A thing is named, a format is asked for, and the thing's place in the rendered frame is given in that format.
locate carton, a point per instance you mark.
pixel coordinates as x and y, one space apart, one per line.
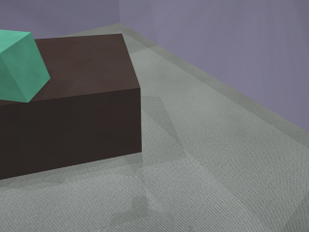
22 69

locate pedestal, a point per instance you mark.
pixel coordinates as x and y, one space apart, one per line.
89 109

